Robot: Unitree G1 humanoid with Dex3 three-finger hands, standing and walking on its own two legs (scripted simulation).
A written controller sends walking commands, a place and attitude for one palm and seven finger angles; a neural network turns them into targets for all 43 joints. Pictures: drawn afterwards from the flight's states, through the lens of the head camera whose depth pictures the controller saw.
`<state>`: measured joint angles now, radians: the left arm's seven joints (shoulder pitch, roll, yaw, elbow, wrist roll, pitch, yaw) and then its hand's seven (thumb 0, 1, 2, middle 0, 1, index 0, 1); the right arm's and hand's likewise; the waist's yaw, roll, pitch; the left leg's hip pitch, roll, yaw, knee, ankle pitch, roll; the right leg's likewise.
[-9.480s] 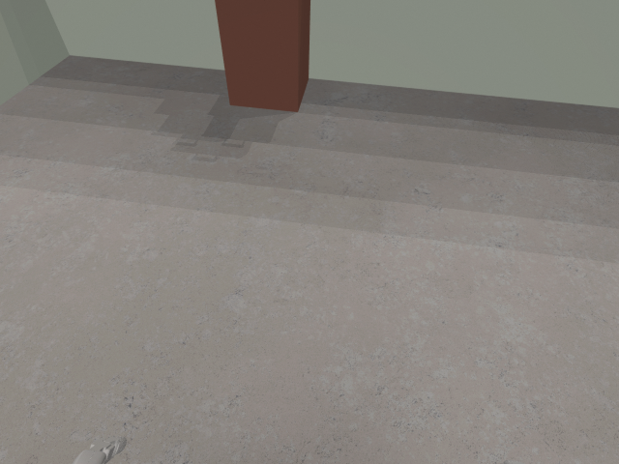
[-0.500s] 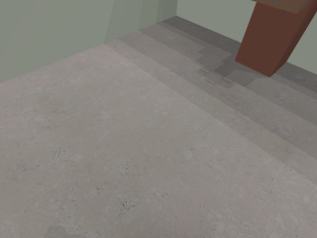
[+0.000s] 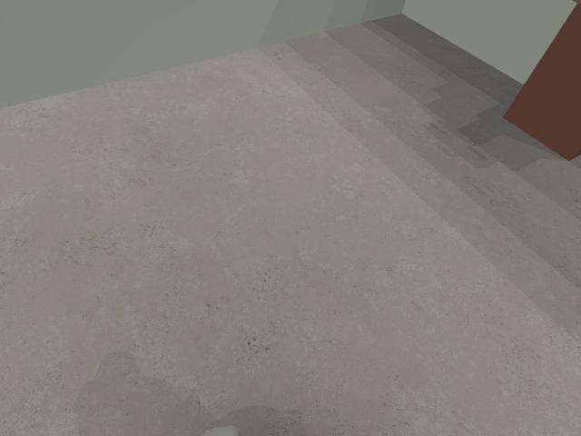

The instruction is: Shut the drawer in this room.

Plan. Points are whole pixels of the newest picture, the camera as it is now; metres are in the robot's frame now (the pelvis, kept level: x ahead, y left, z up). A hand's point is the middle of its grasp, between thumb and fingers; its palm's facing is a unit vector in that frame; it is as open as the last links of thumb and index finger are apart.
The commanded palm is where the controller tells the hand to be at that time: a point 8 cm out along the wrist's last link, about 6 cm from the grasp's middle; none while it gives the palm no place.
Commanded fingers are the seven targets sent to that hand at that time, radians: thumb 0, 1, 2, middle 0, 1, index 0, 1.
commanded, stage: turn or walk to find it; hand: left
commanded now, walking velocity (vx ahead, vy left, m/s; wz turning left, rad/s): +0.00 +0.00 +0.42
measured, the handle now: out of the picture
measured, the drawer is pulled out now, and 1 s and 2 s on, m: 0.24 0.24 0.24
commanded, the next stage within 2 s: none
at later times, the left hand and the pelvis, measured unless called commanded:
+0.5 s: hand out of the picture +0.03 +0.16 -0.12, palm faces +0.22 -0.93 -0.31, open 7.4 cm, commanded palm none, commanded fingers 0.00 0.90 0.90 -0.20 -0.30 -0.20 -0.30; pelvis -0.01 -0.06 +0.02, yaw +12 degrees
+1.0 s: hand out of the picture -0.15 +0.17 -0.17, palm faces +0.48 -0.84 -0.23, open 7.4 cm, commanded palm none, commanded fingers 0.00 0.90 0.90 -0.20 -0.30 -0.20 -0.30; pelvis -0.06 -0.02 +0.01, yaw +26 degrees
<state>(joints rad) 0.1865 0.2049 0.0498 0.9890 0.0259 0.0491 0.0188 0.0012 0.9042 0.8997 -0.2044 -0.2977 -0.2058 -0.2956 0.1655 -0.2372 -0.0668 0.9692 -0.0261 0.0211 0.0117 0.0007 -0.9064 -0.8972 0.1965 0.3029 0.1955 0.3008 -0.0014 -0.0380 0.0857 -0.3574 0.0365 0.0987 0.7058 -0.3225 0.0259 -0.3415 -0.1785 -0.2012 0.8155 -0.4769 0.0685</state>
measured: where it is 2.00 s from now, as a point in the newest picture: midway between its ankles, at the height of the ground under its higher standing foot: outside the picture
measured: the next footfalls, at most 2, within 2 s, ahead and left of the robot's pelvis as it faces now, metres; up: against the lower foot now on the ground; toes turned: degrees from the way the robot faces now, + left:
right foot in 0.38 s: +0.04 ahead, -0.14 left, +0.00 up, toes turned +6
left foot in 0.90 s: -0.07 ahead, +0.07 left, +0.00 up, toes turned +30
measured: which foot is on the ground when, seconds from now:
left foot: down 0.00-0.40, up 0.42-0.88, down 0.90-1.00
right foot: up 0.00-0.36, down 0.38-0.90, up 0.92-1.00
